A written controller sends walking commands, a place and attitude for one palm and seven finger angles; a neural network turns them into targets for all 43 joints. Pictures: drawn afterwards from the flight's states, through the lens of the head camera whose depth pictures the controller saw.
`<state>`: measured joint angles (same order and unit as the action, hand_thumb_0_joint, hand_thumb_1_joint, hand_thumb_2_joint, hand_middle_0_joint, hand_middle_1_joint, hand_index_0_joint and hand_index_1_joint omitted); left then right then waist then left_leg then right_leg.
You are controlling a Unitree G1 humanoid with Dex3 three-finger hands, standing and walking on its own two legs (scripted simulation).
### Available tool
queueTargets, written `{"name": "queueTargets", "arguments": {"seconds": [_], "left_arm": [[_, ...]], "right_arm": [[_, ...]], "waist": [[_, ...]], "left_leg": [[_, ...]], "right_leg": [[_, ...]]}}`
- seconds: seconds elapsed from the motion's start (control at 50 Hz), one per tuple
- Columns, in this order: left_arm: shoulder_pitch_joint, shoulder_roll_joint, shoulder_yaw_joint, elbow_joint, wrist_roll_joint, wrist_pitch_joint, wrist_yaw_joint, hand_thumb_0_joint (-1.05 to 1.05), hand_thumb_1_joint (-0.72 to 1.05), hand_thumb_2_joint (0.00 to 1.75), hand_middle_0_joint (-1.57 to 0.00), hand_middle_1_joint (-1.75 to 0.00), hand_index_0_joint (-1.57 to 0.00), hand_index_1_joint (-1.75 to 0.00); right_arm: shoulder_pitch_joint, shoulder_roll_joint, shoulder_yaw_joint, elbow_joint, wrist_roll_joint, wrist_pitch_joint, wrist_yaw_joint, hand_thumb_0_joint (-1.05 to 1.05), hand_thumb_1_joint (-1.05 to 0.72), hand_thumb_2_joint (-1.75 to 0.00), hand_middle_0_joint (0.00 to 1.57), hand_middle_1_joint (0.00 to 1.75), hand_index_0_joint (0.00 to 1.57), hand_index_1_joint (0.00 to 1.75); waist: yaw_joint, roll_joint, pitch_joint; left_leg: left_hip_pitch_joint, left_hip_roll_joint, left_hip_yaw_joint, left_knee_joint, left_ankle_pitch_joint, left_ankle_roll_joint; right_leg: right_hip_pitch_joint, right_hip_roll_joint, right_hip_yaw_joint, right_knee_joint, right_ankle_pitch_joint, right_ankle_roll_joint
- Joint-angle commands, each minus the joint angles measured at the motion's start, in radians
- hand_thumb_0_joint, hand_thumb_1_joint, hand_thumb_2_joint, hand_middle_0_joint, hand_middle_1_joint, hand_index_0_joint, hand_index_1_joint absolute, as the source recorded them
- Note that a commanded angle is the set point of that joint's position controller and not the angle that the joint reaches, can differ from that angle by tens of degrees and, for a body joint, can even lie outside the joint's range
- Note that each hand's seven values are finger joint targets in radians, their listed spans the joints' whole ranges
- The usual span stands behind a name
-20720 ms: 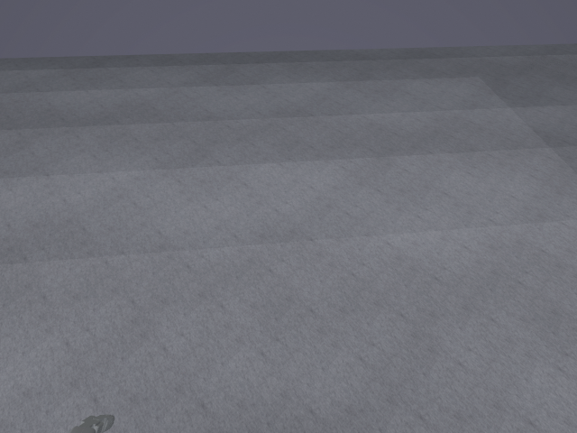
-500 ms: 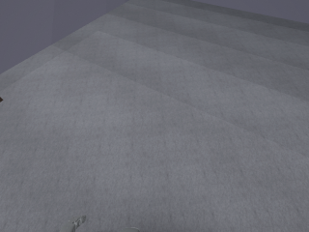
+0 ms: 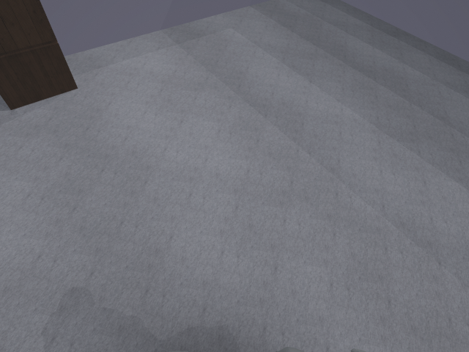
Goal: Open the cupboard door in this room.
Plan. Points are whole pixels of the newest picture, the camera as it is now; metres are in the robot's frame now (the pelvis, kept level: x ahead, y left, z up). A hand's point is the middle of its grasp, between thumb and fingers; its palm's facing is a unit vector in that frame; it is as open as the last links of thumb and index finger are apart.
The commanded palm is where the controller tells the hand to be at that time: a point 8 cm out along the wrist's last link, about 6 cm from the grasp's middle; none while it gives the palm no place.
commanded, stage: turn or walk to find it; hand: left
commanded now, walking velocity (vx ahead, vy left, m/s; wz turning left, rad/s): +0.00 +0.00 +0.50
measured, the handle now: out of the picture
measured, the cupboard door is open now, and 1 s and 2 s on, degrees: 0 0 0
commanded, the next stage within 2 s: none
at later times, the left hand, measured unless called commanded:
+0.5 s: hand out of the picture +0.04 +0.17 -0.13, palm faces +0.27 -0.93 -0.26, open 7.4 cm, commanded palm none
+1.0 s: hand out of the picture -0.08 +0.22 -0.18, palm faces +0.54 -0.83 -0.17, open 7.4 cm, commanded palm none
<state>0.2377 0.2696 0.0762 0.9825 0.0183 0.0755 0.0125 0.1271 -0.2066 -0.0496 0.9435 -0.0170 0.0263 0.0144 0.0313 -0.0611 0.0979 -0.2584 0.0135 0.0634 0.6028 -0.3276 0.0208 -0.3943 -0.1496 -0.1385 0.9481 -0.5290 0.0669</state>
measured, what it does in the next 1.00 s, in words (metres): steps to the left, turning left: right foot, then left foot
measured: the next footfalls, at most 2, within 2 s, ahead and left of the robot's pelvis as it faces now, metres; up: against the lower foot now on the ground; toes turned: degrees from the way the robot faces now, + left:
right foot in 0.34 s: +0.06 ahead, -0.14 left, +0.00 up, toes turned +6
left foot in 0.88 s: +0.10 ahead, +0.19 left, +0.00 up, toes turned +36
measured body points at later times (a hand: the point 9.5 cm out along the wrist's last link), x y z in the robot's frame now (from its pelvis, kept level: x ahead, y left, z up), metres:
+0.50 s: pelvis +0.00 -0.04 +0.01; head +0.03 -0.07 +0.46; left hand +0.02 +0.21 -0.11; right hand +0.11 -0.28 -0.15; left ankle -0.05 +0.09 -0.64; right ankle +0.02 -0.14 -0.73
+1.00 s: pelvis +0.08 +0.09 +0.00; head +0.09 +0.13 +0.45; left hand -0.11 +0.26 -0.16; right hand +0.31 -0.05 -0.12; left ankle +0.06 +0.17 -0.73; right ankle +0.08 -0.09 -0.64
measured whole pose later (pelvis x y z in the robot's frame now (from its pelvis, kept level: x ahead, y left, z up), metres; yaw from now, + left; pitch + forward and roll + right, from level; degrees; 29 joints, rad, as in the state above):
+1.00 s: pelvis +0.08 +0.09 +0.00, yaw +28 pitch -2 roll -1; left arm 0.39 0.21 0.05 1.12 0.02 0.01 -0.01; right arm 0.08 -0.18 -0.04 0.95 -0.02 -0.06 0.02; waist 0.06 -0.03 0.10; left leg -0.29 0.03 0.15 0.61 -0.29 0.06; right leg -0.35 -0.18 -0.11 1.15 -0.44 0.05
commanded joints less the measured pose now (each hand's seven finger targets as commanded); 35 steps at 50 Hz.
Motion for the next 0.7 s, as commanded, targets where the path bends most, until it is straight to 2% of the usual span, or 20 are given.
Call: {"name": "queueTargets", "arguments": {"seconds": [0.0, 0.04, 0.06, 0.12, 0.18, 0.24, 0.28, 0.3, 0.32, 0.34, 0.36, 0.38, 0.4, 0.42, 0.44, 0.46, 0.52, 0.58, 0.64, 0.68], "left_arm": [[-0.068, 0.064, 0.009, -0.103, -0.003, -0.041, -0.008, 0.00, 0.90, 0.90, -0.20, -0.30, -0.20, -0.30], [-0.056, 0.062, 0.008, -0.100, -0.004, -0.041, -0.008, 0.00, 0.90, 0.90, -0.20, -0.30, -0.20, -0.30], [-0.052, 0.063, 0.007, -0.099, -0.004, -0.042, -0.008, 0.00, 0.90, 0.90, -0.20, -0.30, -0.20, -0.30], [-0.094, 0.054, 0.002, -0.126, -0.005, -0.043, -0.003, 0.00, 0.90, 0.90, -0.20, -0.30, -0.20, -0.30], [-0.117, 0.046, -0.003, -0.144, -0.008, -0.048, -0.001, 0.00, 0.90, 0.90, -0.20, -0.30, -0.20, -0.30], [-0.076, 0.042, -0.004, -0.142, -0.013, -0.055, 0.002, 0.00, 0.90, 0.90, -0.20, -0.30, -0.20, -0.30], [-0.002, 0.057, -0.001, -0.127, -0.013, -0.065, 0.003, 0.00, 0.90, 0.90, -0.20, -0.30, -0.20, -0.30], [0.039, 0.081, 0.007, -0.120, -0.008, -0.074, 0.007, 0.00, 0.90, 0.90, -0.20, -0.30, -0.20, -0.30], [0.074, 0.158, 0.022, -0.116, 0.007, -0.087, 0.014, 0.00, 0.90, 0.90, -0.20, -0.30, -0.20, -0.30], [0.070, 0.211, 0.028, -0.128, 0.008, -0.084, 0.012, 0.00, 0.90, 0.90, -0.20, -0.30, -0.20, -0.30], [0.049, 0.182, 0.037, -0.134, -0.001, -0.086, 0.018, 0.00, 0.90, 0.90, -0.20, -0.30, -0.20, -0.30], [0.004, 0.161, 0.028, -0.146, -0.003, -0.085, 0.014, 0.00, 0.90, 0.90, -0.20, -0.30, -0.20, -0.30], [-0.033, 0.130, 0.019, -0.148, -0.002, -0.093, 0.010, 0.00, 0.90, 0.90, -0.20, -0.30, -0.20, -0.30], [-0.046, 0.102, 0.009, -0.144, -0.002, -0.105, 0.007, 0.00, 0.90, 0.90, -0.20, -0.30, -0.20, -0.30], [-0.037, 0.089, 0.007, -0.136, -0.002, -0.116, 0.006, 0.00, 0.90, 0.90, -0.20, -0.30, -0.20, -0.30], [-0.008, 0.077, 0.005, -0.121, -0.001, -0.122, 0.006, 0.00, 0.90, 0.90, -0.20, -0.30, -0.20, -0.30], [0.085, 0.063, 0.000, -0.075, 0.003, -0.135, 0.006, 0.00, 0.90, 0.90, -0.20, -0.30, -0.20, -0.30], [0.125, 0.074, 0.006, -0.045, 0.008, -0.145, 0.008, 0.00, 0.90, 0.90, -0.20, -0.30, -0.20, -0.30], [0.186, 0.073, 0.007, -0.007, 0.013, -0.149, 0.005, 0.00, 0.90, 0.90, -0.20, -0.30, -0.20, -0.30], [0.213, 0.070, 0.005, 0.016, 0.017, -0.149, 0.003, 0.00, 0.90, 0.90, -0.20, -0.30, -0.20, -0.30]], "right_arm": [[0.023, -0.204, -0.042, -0.053, -0.006, -0.016, -0.029, 0.00, -0.90, -0.90, 0.20, 0.30, 0.20, 0.30], [0.033, -0.204, -0.044, -0.057, -0.002, -0.019, -0.027, 0.00, -0.90, -0.90, 0.20, 0.30, 0.20, 0.30], [0.039, -0.203, -0.045, -0.057, -0.001, -0.020, -0.027, 0.00, -0.90, -0.90, 0.20, 0.30, 0.20, 0.30], [0.069, -0.207, -0.054, -0.055, -0.004, -0.016, -0.024, 0.00, -0.90, -0.90, 0.20, 0.30, 0.20, 0.30], [0.074, -0.210, -0.061, -0.059, -0.008, -0.010, -0.022, 0.00, -0.90, -0.90, 0.20, 0.30, 0.20, 0.30], [0.047, -0.212, -0.066, -0.072, -0.010, -0.003, -0.021, 0.00, -0.90, -0.90, 0.20, 0.30, 0.20, 0.30], [0.019, -0.201, -0.067, -0.081, -0.004, 0.000, -0.019, 0.00, -0.90, -0.90, 0.20, 0.30, 0.20, 0.30], [0.019, -0.177, -0.066, -0.087, 0.001, -0.001, -0.016, 0.00, -0.90, -0.90, 0.20, 0.30, 0.20, 0.30], [0.045, -0.113, -0.054, -0.100, 0.009, -0.004, -0.010, 0.00, -0.90, -0.90, 0.20, 0.30, 0.20, 0.30], [0.026, -0.099, -0.051, -0.127, 0.002, -0.003, -0.009, 0.00, -0.90, -0.90, 0.20, 0.30, 0.20, 0.30], [0.022, -0.147, -0.061, -0.114, -0.009, 0.014, -0.008, 0.00, -0.90, -0.90, 0.20, 0.30, 0.20, 0.30], [0.005, -0.150, -0.066, -0.102, -0.013, 0.020, 0.000, 0.00, -0.90, -0.90, 0.20, 0.30, 0.20, 0.30], [0.020, -0.141, -0.064, -0.082, -0.018, 0.020, 0.011, 0.00, -0.90, -0.90, 0.20, 0.30, 0.20, 0.30], [0.044, -0.129, -0.061, -0.064, -0.022, 0.018, 0.020, 0.00, -0.90, -0.90, 0.20, 0.30, 0.20, 0.30], [0.067, -0.118, -0.057, -0.051, -0.021, 0.017, 0.025, 0.00, -0.90, -0.90, 0.20, 0.30, 0.20, 0.30], [0.071, -0.110, -0.057, -0.045, -0.019, 0.015, 0.030, 0.00, -0.90, -0.90, 0.20, 0.30, 0.20, 0.30], [0.039, -0.095, -0.052, -0.041, -0.018, 0.012, 0.033, 0.00, -0.90, -0.90, 0.20, 0.30, 0.20, 0.30], [0.001, -0.088, -0.048, -0.049, -0.016, 0.009, 0.037, 0.00, -0.90, -0.90, 0.20, 0.30, 0.20, 0.30], [-0.071, -0.070, -0.035, -0.061, -0.013, -0.001, 0.041, 0.00, -0.90, -0.90, 0.20, 0.30, 0.20, 0.30], [-0.116, -0.052, -0.024, -0.073, -0.010, -0.007, 0.046, 0.00, -0.90, -0.90, 0.20, 0.30, 0.20, 0.30]], "waist": [[-0.041, 0.231, -0.083], [-0.041, 0.195, -0.107], [-0.038, 0.200, -0.121], [-0.060, 0.201, -0.127], [-0.068, 0.223, -0.131], [-0.048, 0.243, -0.142], [-0.007, 0.217, -0.157], [0.011, 0.145, -0.178], [0.021, -0.082, -0.208], [0.031, -0.210, -0.154], [0.032, -0.239, -0.134], [0.009, -0.145, -0.055], [-0.017, -0.088, -0.018], [-0.032, -0.066, -0.013], [-0.035, -0.085, -0.027], [-0.029, -0.091, -0.034], [-0.003, -0.090, -0.018], [0.004, -0.069, -0.006], [0.031, -0.072, 0.002], [0.042, -0.099, 0.026]], "left_leg": [[0.107, 0.236, -0.275, -0.269, 0.467, 0.132], [0.124, 0.212, -0.258, -0.269, 0.480, 0.126], [0.145, 0.209, -0.258, -0.269, 0.478, 0.128], [0.169, 0.222, -0.311, -0.256, 0.491, 0.150], [0.152, 0.211, -0.342, -0.233, 0.505, 0.150], [0.079, 0.190, -0.384, -0.194, 0.531, 0.139], [-0.006, 0.149, -0.376, -0.141, 0.448, 0.102], [-0.076, 0.100, -0.347, -0.075, 0.334, 0.057], [-0.263, -0.011, -0.227, 0.106, 0.035, -0.007], [-0.361, -0.086, -0.128, 0.318, -0.264, -0.047], [-0.360, -0.027, -0.179, 0.475, -0.245, -0.039], [-0.384, -0.006, -0.176, 0.572, -0.172, -0.039], [-0.399, 0.013, -0.156, 0.618, -0.094, -0.046], [-0.393, 0.024, -0.134, 0.633, -0.026, -0.055], [-0.390, 0.031, -0.118, 0.641, 0.017, -0.064], [-0.388, 0.036, -0.108, 0.637, 0.044, -0.066], [-0.426, 0.051, -0.092, 0.611, 0.088, -0.076], [-0.466, 0.083, -0.078, 0.551, 0.094, -0.082], [-0.468, 0.092, -0.038, 0.419, 0.067, -0.076], [-0.433, 0.093, -0.007, 0.308, 0.052, -0.063]], "right_leg": [[-0.161, 0.024, 0.101, 0.162, 0.089, 0.014], [-0.142, 0.039, 0.103, 0.141, 0.121, 0.019], [-0.143, 0.043, 0.106, 0.124, 0.127, 0.021], [-0.141, 0.057, 0.113, 0.040, 0.099, 0.027], [-0.087, 0.081, 0.106, -0.071, 0.078, 0.022], [0.047, 0.114, 0.087, -0.246, 0.108, 0.010], [0.194, 0.122, 0.075, -0.430, 0.254, 0.004], [0.304, 0.078, 0.105, -0.564, 0.335, -0.006], [0.462, -0.141, 0.328, -0.657, 0.307, -0.071], [0.399, -0.331, 0.499, -0.710, 0.271, -0.180], [0.295, -0.337, 0.525, -0.768, 0.060, -0.204], [0.222, -0.299, 0.501, -0.801, -0.075, -0.190], [0.202, -0.253, 0.408, -0.798, -0.068, -0.158], [0.210, -0.207, 0.307, -0.779, 0.020, -0.133], [0.234, -0.184, 0.241, -0.771, 0.081, -0.123], [0.257, -0.172, 0.203, -0.768, 0.116, -0.118], [0.312, -0.176, 0.173, -0.782, 0.151, -0.123], [0.362, -0.212, 0.143, -0.800, 0.138, -0.141], [0.414, -0.220, 0.079, -0.789, 0.223, -0.144], [0.400, -0.223, 0.038, -0.781, 0.256, -0.143]]}}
